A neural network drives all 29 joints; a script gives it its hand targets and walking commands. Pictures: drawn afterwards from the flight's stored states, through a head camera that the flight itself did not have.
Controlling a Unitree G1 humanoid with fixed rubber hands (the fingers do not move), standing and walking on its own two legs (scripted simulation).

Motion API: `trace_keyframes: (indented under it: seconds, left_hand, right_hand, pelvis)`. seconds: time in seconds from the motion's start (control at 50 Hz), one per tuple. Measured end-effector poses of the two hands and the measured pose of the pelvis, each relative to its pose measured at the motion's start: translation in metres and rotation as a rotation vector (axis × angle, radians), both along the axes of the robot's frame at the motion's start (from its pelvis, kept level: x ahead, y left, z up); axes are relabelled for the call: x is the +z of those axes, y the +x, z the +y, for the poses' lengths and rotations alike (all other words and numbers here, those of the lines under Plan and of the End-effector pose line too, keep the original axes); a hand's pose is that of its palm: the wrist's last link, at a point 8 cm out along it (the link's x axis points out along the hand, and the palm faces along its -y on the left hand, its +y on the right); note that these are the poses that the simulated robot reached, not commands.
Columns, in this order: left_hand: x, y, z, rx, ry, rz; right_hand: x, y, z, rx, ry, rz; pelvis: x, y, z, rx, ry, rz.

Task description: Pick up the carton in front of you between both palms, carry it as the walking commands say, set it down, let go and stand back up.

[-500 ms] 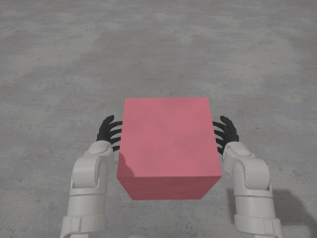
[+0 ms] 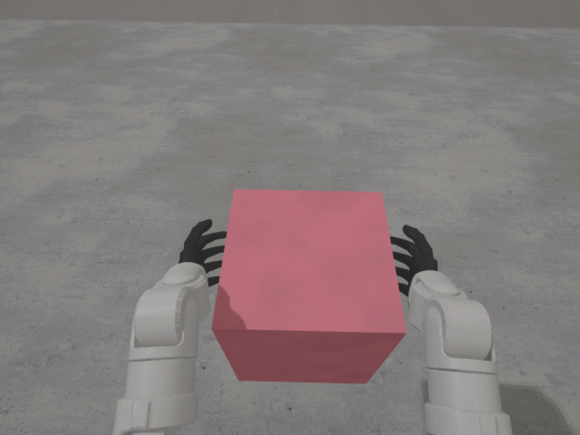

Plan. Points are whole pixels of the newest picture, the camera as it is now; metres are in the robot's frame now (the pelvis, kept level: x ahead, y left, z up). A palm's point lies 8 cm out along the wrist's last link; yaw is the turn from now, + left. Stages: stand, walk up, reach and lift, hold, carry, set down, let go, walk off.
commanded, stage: carry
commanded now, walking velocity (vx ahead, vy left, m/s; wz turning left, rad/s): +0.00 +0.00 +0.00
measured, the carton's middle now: (304, 293) +0.34 +0.00 +0.03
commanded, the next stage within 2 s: none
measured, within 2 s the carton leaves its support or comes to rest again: neither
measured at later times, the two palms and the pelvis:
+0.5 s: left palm (181, 278) +0.29 +0.16 +0.12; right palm (419, 284) +0.29 -0.14 +0.12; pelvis -0.02 +0.01 +0.00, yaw +0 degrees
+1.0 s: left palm (178, 279) +0.29 +0.16 +0.12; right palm (420, 285) +0.29 -0.14 +0.12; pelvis -0.03 +0.01 +0.00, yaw +0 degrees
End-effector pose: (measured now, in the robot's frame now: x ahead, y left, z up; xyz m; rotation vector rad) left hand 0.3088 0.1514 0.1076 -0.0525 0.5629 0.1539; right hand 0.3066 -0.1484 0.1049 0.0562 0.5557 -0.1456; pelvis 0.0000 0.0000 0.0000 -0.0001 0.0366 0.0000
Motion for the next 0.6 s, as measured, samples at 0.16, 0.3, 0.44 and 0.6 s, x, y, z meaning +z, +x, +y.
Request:
trace_keyframes:
  seconds: [0.16,0.3,0.44,0.6]
  left_hand:
    - [0.009,-0.005,0.005,-0.005,0.001,0.057]
    - [0.008,-0.011,0.008,0.001,-0.005,0.083]
    - [0.01,-0.015,0.01,0.005,-0.01,0.079]
    - [0.013,-0.018,0.01,0.005,-0.012,0.08]
  right_hand:
    - [0.011,-0.005,0.005,-0.003,-0.004,0.057]
    - [0.011,-0.009,0.008,-0.006,0.003,0.084]
    - [0.013,-0.013,0.01,-0.01,0.01,0.079]
    - [0.015,-0.018,0.01,-0.015,0.013,0.08]
  pelvis:
    - [0.003,-0.003,0.005,-0.003,-0.001,-0.015]
    - [0.004,-0.014,0.008,-0.004,-0.002,-0.017]
    - [0.005,-0.022,0.01,-0.005,-0.002,-0.016]
    - [0.005,-0.027,0.011,-0.004,-0.002,-0.018]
